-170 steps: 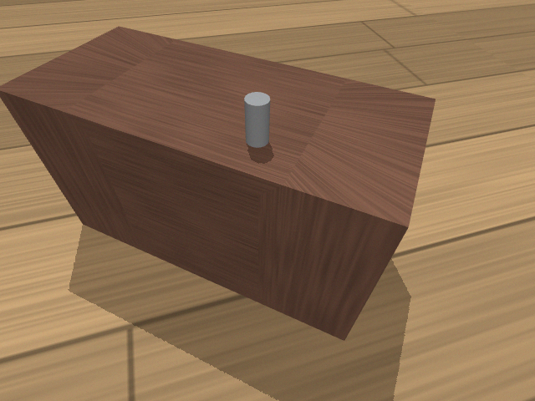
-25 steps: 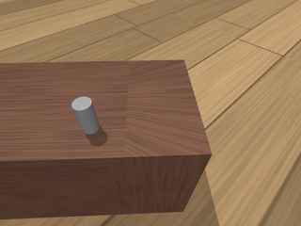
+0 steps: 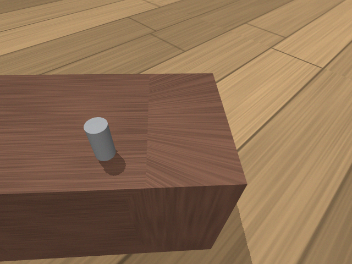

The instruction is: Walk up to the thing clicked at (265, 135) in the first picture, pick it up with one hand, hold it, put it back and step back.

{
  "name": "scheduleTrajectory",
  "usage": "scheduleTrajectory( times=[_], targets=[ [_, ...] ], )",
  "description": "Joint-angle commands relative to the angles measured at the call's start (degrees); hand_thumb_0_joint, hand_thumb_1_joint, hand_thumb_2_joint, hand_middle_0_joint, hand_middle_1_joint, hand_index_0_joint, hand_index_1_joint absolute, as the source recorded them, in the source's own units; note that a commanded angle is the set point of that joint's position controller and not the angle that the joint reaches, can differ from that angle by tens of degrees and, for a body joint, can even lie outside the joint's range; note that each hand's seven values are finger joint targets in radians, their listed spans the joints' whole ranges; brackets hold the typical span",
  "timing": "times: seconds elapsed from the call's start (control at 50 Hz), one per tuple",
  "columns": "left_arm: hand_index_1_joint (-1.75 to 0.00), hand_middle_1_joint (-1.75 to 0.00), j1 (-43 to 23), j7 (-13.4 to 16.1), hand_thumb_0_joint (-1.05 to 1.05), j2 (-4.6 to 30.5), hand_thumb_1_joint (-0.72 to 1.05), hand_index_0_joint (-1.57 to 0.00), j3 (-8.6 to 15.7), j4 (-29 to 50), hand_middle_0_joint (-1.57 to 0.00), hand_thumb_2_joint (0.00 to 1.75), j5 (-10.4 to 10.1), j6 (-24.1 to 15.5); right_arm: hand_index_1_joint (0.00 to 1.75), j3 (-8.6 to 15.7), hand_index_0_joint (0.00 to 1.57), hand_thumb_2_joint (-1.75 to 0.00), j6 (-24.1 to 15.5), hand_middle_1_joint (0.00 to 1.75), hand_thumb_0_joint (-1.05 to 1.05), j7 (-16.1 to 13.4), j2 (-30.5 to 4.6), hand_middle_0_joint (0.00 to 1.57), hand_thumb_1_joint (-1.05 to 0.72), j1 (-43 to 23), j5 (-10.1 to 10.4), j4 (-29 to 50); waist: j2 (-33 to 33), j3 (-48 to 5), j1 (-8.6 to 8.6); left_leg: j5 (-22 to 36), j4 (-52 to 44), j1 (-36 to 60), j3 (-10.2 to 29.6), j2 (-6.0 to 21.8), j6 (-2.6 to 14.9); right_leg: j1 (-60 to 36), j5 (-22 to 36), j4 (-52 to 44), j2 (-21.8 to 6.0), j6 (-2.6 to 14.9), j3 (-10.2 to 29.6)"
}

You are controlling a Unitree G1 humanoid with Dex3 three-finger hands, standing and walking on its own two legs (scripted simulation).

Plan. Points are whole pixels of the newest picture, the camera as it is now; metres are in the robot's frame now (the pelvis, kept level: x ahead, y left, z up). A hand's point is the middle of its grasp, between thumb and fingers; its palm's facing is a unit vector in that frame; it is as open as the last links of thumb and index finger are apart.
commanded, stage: walk up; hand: left
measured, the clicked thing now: (101, 140) +0.47 +0.22 -0.02
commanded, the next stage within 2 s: stand in 0.16 s
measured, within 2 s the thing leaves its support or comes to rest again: neither
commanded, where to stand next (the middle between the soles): +0.04 -0.02 m, yaw +3 degrees
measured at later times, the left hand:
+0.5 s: hand out of the picture +0.09 +0.26 -0.15, palm faces +0.00 -0.94 -0.35, open 7.4 cm
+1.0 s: hand out of the picture +0.08 +0.26 -0.15, palm faces +0.01 -0.94 -0.35, open 7.4 cm
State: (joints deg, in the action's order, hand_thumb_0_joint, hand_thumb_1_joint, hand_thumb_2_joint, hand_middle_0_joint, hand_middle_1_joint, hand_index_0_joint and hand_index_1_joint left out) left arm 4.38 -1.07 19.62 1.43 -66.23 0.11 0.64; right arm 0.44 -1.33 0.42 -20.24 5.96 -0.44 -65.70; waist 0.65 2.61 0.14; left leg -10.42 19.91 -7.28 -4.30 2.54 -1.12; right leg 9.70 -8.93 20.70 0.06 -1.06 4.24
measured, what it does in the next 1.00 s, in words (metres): stands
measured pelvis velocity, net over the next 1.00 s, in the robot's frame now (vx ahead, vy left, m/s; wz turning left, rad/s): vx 0.01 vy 0.00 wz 0.03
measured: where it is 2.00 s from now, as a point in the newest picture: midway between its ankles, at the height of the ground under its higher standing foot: outside the picture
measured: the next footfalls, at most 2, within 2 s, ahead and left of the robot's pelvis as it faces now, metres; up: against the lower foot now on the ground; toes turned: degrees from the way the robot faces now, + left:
none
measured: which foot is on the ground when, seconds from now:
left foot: down 0.00-1.00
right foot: down 0.00-1.00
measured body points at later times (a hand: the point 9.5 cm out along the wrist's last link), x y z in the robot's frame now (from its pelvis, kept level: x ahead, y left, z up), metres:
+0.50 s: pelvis +0.01 +0.00 +0.00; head +0.02 +0.00 +0.45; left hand +0.09 +0.31 -0.13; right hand +0.10 -0.30 -0.13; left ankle +0.01 +0.13 -0.75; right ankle +0.03 -0.13 -0.75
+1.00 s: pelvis +0.01 +0.00 +0.00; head +0.02 +0.00 +0.45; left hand +0.08 +0.31 -0.13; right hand +0.10 -0.30 -0.13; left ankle +0.01 +0.13 -0.75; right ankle +0.03 -0.13 -0.75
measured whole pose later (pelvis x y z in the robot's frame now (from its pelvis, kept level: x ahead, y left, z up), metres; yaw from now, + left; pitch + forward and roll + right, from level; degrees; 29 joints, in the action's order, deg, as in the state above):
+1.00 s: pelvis +0.01 +0.00 +0.00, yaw +2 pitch -2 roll +0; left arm 6.1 -0.3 20.2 0.1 -64.7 0.5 -0.3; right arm 0.3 -0.4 0.7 -20.2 5.9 -0.5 -65.1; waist 0.0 2.6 0.2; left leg -10.2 17.9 -5.4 -2.6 1.6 -0.8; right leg 6.9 -9.3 18.3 -1.0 -1.5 2.4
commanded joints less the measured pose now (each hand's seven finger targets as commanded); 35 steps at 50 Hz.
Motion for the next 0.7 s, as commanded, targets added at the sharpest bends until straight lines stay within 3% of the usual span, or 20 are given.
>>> scheduleTrajectory(
  times=[0.0, 0.12, 0.22, 0.26, 0.34, 0.4, 0.44, 0.52, 0.64, 0.68],
  targets=[
    [-0.30, -0.30, -2.1, 0.7, 0.00, 11.5, 0.90, -0.20, 1.8, 2.8, -0.20, 0.90, 0.1, -1.3, 0.30, 2.8, 0.20, -0.90, -1.3, 0.30, 0.00, -0.8, -12.8, 0.20, -0.90, -4.6, -0.1, 3.8, -1.8, -3.8, -0.29, -1.1, -5.2, 1.0, 6.1, 6.8, 2.70, 0.0, 4.8, -2.3, -5.4, 2.24, 3.3],
    [-0.30, -0.30, -2.6, 0.9, 0.00, 11.8, 0.90, -0.20, 1.8, 3.2, -0.20, 0.90, 0.1, -1.5, 0.30, 3.0, 0.20, -0.90, -0.9, 0.30, 0.00, -0.7, -12.4, 0.20, -0.90, -4.3, 0.1, 4.0, -0.5, -4.3, 0.28, 1.9, -3.5, 3.2, 4.8, 6.2, 2.49, 0.8, 6.9, -3.0, -5.9, 2.24, 3.8],
    [-0.30, -0.30, -2.2, 1.4, 0.00, 12.5, 0.90, -0.20, 1.2, 3.7, -0.20, 0.90, 0.4, -2.7, 0.30, 2.7, 0.20, -0.90, -0.3, 0.30, 0.00, -0.6, -12.3, 0.20, -0.90, -3.7, -0.1, 3.6, -0.1, -6.3, 0.90, 7.3, -2.9, 4.8, 5.5, 6.0, 2.05, -2.1, 12.6, -3.6, -7.0, 1.54, 3.6],
    [-0.30, -0.30, -1.8, 1.4, 0.00, 12.4, 0.90, -0.20, 1.1, 3.8, -0.20, 0.90, 0.3, -2.7, 0.30, 2.6, 0.20, -0.90, -0.3, 0.30, 0.00, -0.5, -12.2, 0.20, -0.90, -3.7, -0.1, 3.5, -0.2, -6.1, 0.86, 8.5, -3.2, 5.6, 5.6, 6.0, 1.86, -1.6, 12.8, -3.6, -6.8, 1.56, 3.2],
    [-0.30, -0.30, -1.7, 1.4, 0.00, 12.2, 0.90, -0.20, 1.0, 3.9, -0.20, 0.90, 0.3, -2.4, 0.30, 2.4, 0.20, -0.90, -0.2, 0.30, 0.00, -0.5, -12.1, 0.20, -0.90, -4.2, -0.2, 3.4, -0.7, -3.2, 0.34, 1.8, -4.8, 2.7, 6.1, 5.8, 1.62, -0.9, 5.6, -4.9, -6.7, 1.43, 3.3],
    [-0.30, -0.30, -1.5, 1.5, 0.00, 12.5, 0.90, -0.20, 1.0, 4.0, -0.20, 0.90, 0.4, -2.5, 0.30, 2.4, 0.20, -0.90, -0.2, 0.30, 0.00, -0.3, -12.0, 0.20, -0.90, -4.0, -0.1, 3.5, 0.3, -3.5, 0.26, 2.3, -5.1, 3.0, 6.3, 5.8, 1.76, -1.1, 5.5, -5.1, -6.6, 1.43, 3.0],
    [-0.30, -0.30, -1.6, 1.5, 0.00, 12.9, 0.90, -0.20, 1.1, 4.3, -0.20, 0.90, 0.4, -2.8, 0.30, 2.5, 0.20, -0.90, -0.3, 0.30, 0.00, -0.3, -12.0, 0.20, -0.90, -3.7, -0.1, 3.7, -0.1, -5.5, 0.58, 6.6, -4.4, 4.8, 6.1, 5.9, 1.82, -2.2, 9.6, -4.3, -7.1, 1.57, 2.9],
    [-0.30, -0.30, -1.7, 1.5, 0.00, 12.6, 0.90, -0.20, 1.0, 4.6, -0.20, 0.90, 0.4, -2.6, 0.30, 2.4, 0.20, -0.90, -0.3, 0.30, 0.00, -0.4, -12.0, 0.20, -0.90, -3.7, -0.2, 3.7, -0.5, -4.6, 0.46, 5.2, -4.4, 3.9, 6.1, 5.8, 1.81, -2.0, 8.7, -4.7, -7.1, 1.67, 3.0],
    [-0.30, -0.30, -1.5, 1.6, 0.00, 12.6, 0.90, -0.20, 0.9, 4.9, -0.20, 0.90, 0.4, -2.7, 0.30, 2.4, 0.20, -0.90, -0.4, 0.30, 0.00, -0.5, -12.2, 0.20, -0.90, -3.2, -0.2, 3.8, -0.7, -5.8, 0.46, 9.5, -4.1, 4.4, 6.1, 6.2, 1.94, -3.5, 12.0, -3.9, -7.3, 1.58, 2.3],
    [-0.30, -0.30, -1.4, 1.6, 0.00, 13.0, 0.90, -0.20, 0.9, 4.7, -0.20, 0.90, 0.2, -2.6, 0.30, 2.3, 0.20, -0.90, -0.4, 0.30, 0.00, -0.5, -12.1, 0.20, -0.90, -3.1, -0.1, 3.7, -0.5, -4.7, 0.46, 8.2, -4.6, 4.0, 6.5, 5.9, 1.78, -3.1, 9.7, -4.2, -7.2, 1.51, 2.3]
  ],
)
